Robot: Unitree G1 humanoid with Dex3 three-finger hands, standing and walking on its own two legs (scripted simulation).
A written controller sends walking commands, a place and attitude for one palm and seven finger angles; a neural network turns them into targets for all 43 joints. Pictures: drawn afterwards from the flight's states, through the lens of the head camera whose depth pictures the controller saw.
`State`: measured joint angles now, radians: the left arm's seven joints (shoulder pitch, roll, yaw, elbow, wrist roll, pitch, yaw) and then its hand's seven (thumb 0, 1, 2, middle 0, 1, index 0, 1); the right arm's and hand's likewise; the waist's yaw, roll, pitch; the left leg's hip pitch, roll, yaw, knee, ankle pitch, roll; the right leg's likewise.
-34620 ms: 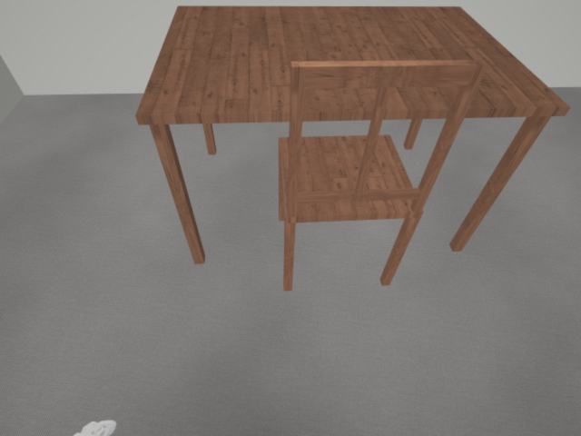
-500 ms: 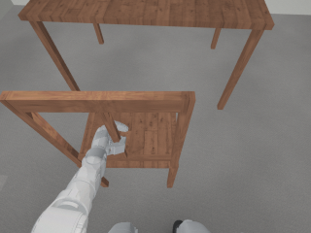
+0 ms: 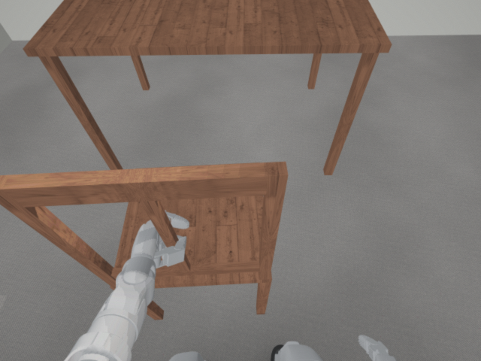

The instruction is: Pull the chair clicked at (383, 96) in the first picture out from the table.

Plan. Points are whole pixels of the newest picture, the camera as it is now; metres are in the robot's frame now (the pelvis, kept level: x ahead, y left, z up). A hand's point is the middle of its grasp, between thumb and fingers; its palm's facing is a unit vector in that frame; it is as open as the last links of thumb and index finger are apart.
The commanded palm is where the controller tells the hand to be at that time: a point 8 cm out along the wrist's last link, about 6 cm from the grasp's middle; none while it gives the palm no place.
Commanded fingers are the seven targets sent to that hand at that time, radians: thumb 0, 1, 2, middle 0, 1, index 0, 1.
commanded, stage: stop walking, hand still on the chair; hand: left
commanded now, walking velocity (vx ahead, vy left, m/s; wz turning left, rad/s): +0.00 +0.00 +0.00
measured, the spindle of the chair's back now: (170, 239) +0.33 +0.16 -0.06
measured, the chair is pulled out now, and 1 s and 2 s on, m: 0.54 0.55 0.55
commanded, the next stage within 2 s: open the thumb and straighten the fingers in 0.72 s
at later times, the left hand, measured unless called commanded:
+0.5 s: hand (177, 250) +0.31 +0.14 -0.06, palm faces -0.09 -0.98 -0.18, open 5.7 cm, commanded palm +0.30 +0.19 -0.04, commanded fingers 0.00 0.90 0.90 -0.50 -1.45 -0.50 -1.45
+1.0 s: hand (175, 248) +0.31 +0.14 -0.06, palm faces -0.11 -0.99 -0.13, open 6.5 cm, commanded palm +0.29 +0.19 -0.04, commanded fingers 0.00 -0.31 0.32 -0.50 -1.45 -0.50 -1.45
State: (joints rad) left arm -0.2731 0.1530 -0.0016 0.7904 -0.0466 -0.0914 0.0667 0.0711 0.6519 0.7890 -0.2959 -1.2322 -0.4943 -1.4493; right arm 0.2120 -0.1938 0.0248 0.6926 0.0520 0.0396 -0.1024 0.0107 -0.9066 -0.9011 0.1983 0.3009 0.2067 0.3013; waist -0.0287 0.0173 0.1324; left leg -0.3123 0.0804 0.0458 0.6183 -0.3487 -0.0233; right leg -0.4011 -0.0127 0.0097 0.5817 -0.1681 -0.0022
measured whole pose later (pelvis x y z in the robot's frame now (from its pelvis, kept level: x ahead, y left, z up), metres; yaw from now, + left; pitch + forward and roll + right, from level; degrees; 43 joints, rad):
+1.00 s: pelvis +0.05 +0.02 +0.00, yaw +1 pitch +3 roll +1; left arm 0.01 0.18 -0.10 0.46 -0.04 0.01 0.02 0.05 0.46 0.71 -0.33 -1.34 -0.49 -1.45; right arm 0.24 -0.24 0.01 0.64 0.06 0.00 -0.04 0.01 -0.91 -0.90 0.20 0.30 0.21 0.30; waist -0.06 -0.02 0.01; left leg -0.30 0.04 0.03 0.58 -0.33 -0.03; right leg -0.40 -0.05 0.00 0.59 -0.25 0.03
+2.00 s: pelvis +0.07 +0.03 -0.04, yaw +5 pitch +10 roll -1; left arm 0.42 0.24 -0.08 -0.10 -0.05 0.22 -0.07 -0.01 -0.54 0.20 0.00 0.00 0.00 0.00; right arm 0.26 -0.27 0.02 0.51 0.04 -0.15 -0.09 0.02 -0.91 -0.90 0.20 0.30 0.21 0.30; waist -0.04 0.05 -0.11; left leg -0.60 0.03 -0.04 0.93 -0.51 -0.03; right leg -0.64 -0.07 -0.06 0.90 -0.42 0.03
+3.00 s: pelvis +0.05 +0.03 -0.06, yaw +5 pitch +9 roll -2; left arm 0.70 0.28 0.11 -0.45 -0.24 -0.15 -0.20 -0.01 -0.55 0.21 -0.01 0.00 0.00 0.00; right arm 0.21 -0.19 -0.01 0.52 0.08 -0.19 -0.08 0.02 -0.90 -0.90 0.20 0.30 0.21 0.30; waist 0.02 0.06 -0.12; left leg -0.70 0.05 -0.06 1.10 -0.57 -0.03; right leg -0.73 -0.06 -0.07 1.03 -0.46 0.03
